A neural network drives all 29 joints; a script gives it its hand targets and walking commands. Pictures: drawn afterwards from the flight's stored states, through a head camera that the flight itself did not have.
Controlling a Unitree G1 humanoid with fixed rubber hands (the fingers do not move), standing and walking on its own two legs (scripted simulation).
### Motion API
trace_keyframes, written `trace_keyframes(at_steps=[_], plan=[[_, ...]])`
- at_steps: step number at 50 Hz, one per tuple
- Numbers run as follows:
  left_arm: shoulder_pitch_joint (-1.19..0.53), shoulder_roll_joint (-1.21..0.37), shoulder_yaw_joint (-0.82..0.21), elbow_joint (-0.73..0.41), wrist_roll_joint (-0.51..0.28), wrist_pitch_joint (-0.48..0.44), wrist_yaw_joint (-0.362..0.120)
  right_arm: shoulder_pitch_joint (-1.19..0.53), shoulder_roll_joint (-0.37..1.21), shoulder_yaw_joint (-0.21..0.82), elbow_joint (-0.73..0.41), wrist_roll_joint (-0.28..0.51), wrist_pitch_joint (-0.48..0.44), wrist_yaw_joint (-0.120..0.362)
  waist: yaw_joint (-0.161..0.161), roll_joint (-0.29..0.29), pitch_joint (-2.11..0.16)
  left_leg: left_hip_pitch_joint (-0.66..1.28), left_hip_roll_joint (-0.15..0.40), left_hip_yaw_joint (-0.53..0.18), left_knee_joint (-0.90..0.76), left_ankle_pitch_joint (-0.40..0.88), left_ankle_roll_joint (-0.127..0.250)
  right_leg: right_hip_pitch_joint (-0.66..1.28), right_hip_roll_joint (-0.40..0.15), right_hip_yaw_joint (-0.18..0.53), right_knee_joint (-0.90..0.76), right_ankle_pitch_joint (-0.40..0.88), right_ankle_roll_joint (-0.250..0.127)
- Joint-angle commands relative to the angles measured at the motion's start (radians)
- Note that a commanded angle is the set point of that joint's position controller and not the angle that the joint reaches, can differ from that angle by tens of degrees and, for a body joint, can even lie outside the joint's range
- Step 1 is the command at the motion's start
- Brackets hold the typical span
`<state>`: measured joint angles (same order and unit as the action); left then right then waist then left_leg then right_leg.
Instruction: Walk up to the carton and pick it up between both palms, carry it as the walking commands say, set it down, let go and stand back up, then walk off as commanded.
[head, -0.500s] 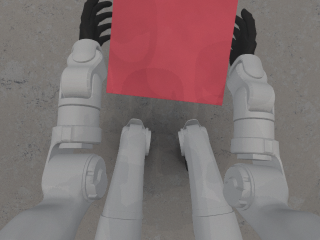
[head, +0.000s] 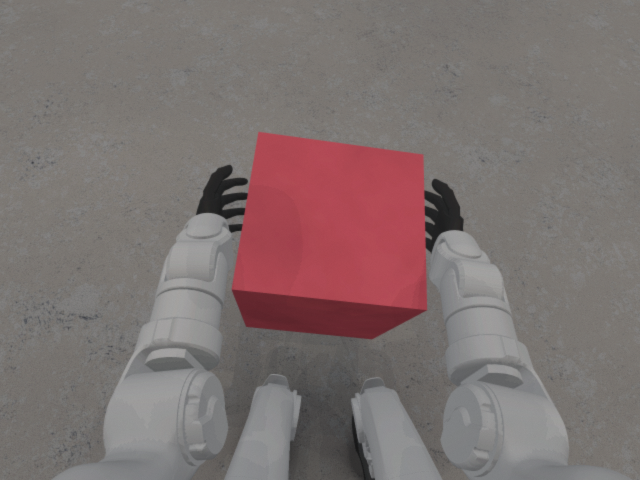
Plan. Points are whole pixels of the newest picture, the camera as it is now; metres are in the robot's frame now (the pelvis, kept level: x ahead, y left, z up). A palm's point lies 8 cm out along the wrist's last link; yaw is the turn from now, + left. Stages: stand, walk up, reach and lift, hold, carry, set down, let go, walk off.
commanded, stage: reach and lift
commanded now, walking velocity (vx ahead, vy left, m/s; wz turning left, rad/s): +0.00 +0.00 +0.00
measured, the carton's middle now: (323, 251) +0.42 +0.01 -0.08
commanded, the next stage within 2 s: none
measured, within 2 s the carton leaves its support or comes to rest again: neither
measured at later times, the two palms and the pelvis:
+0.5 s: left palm (210, 204) +0.42 +0.14 +0.05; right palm (476, 211) +0.41 -0.16 +0.06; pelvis +0.09 +0.00 +0.09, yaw +0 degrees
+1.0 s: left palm (191, 195) +0.39 +0.14 +0.13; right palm (517, 202) +0.38 -0.16 +0.14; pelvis +0.08 -0.01 +0.12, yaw -1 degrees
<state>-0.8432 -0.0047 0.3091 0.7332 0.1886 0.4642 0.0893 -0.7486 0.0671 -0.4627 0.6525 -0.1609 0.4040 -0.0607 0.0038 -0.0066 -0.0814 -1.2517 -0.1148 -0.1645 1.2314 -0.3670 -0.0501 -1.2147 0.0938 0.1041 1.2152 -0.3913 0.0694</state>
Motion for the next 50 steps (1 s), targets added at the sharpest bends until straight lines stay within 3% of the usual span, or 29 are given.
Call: trace_keyframes(at_steps=[1, 4, 9, 12, 14, 18, 21, 23, 27, 35, 38, 43, 47, 50], plan=[[-0.474, -1.171, -0.282, 0.098, -0.079, -0.069, -0.311, -0.625, 1.063, 0.454, 0.078, 0.040, 0.003, 0.283, -0.029, -0.003, -0.597, 0.450, -0.019, 0.149, -0.316, -0.073, 0.034, 0.406, 0.037, -0.104, -0.293, -0.060, -0.060], [-0.419, -1.123, -0.229, 0.097, -0.051, -0.081, -0.307, -0.563, 1.055, 0.418, 0.095, -0.004, 0.008, 0.278, -0.011, -0.038, -0.493, 0.487, -0.014, 0.143, -0.378, -0.118, 0.045, 0.445, 0.036, -0.101, -0.358, -0.097, -0.062], [-0.367, -1.108, -0.288, 0.023, -0.060, -0.117, -0.292, -0.460, 1.082, 0.468, 0.081, -0.005, -0.013, 0.274, 0.002, -0.048, -0.507, 0.618, -0.011, 0.124, -0.442, -0.001, 0.051, 0.555, 0.038, -0.084, -0.418, 0.021, -0.056], [-0.323, -1.119, -0.365, -0.043, -0.071, -0.142, -0.287, -0.394, 1.120, 0.537, 0.035, 0.026, -0.035, 0.269, 0.020, -0.019, -0.575, 0.705, -0.016, 0.117, -0.463, 0.150, 0.050, 0.642, 0.038, -0.068, -0.443, 0.172, -0.050], [-0.277, -1.139, -0.454, -0.121, -0.094, -0.159, -0.284, -0.333, 1.144, 0.602, -0.018, 0.055, -0.057, 0.269, 0.029, 0.002, -0.687, 0.797, -0.017, 0.107, -0.464, 0.337, 0.041, 0.702, 0.042, -0.057, -0.442, 0.340, -0.048], [-0.189, -1.164, -0.607, -0.251, -0.151, -0.182, -0.281, -0.219, 1.144, 0.720, -0.125, 0.104, -0.090, 0.263, -0.007, 0.017, -0.834, 0.959, -0.014, 0.080, -0.456, 0.635, 0.027, 0.785, 0.038, -0.037, -0.454, 0.586, -0.039], [-0.066, -1.163, -0.652, -0.283, -0.152, -0.166, -0.280, -0.125, 1.120, 0.751, -0.172, 0.104, -0.086, 0.261, -0.017, 0.053, -0.792, 1.024, -0.008, 0.065, -0.491, 0.732, 0.014, 0.780, 0.037, -0.038, -0.494, 0.633, -0.036], [-0.014, -1.145, -0.647, -0.266, -0.139, -0.149, -0.281, -0.044, 1.088, 0.727, -0.149, 0.078, -0.070, 0.266, -0.036, 0.087, -0.693, 1.018, -0.001, 0.057, -0.525, 0.709, 0.006, 0.764, 0.028, -0.040, -0.527, 0.595, -0.041], [0.078, -1.120, -0.646, -0.267, -0.136, -0.117, -0.285, 0.038, 1.068, 0.735, -0.180, 0.070, -0.037, 0.272, -0.061, 0.062, -0.576, 1.037, 0.010, 0.044, -0.590, 0.690, 0.003, 0.813, 0.027, -0.034, -0.592, 0.599, -0.040], [0.076, -1.111, -0.648, -0.363, -0.161, -0.071, -0.295, 0.016, 1.125, 0.839, -0.269, 0.132, 0.029, 0.277, 0.022, -0.038, -0.494, 1.085, 0.005, 0.063, -0.681, 0.592, 0.033, 0.994, 0.014, -0.012, -0.680, 0.632, -0.026], [0.038, -1.093, -0.626, -0.357, -0.155, -0.044, -0.302, -0.049, 1.110, 0.835, -0.275, 0.139, 0.052, 0.277, 0.041, -0.040, -0.444, 1.085, 0.006, 0.077, -0.710, 0.492, 0.042, 0.991, 0.015, -0.018, -0.703, 0.524, -0.019], [-0.065, -1.088, -0.592, -0.310, -0.136, 0.009, -0.319, -0.119, 1.097, 0.753, -0.202, 0.109, 0.094, 0.279, 0.002, -0.024, -0.281, 1.024, 0.011, 0.099, -0.750, 0.249, 0.052, 0.957, 0.010, -0.025, -0.748, 0.275, -0.030], [-0.158, -1.121, -0.608, -0.302, -0.167, 0.042, -0.340, -0.182, 1.130, 0.737, -0.180, 0.123, 0.127, 0.281, -0.019, 0.000, -0.270, 1.035, 0.018, 0.107, -0.769, 0.125, 0.056, 0.981, 0.007, -0.037, -0.767, 0.157, -0.036], [-0.250, -1.138, -0.583, -0.291, -0.181, 0.063, -0.354, -0.258, 1.137, 0.707, -0.155, 0.135, 0.150, 0.291, -0.015, 0.039, -0.273, 1.018, 0.019, 0.116, -0.777, 0.052, 0.054, 1.008, -0.002, -0.039, -0.776, 0.083, -0.052]])
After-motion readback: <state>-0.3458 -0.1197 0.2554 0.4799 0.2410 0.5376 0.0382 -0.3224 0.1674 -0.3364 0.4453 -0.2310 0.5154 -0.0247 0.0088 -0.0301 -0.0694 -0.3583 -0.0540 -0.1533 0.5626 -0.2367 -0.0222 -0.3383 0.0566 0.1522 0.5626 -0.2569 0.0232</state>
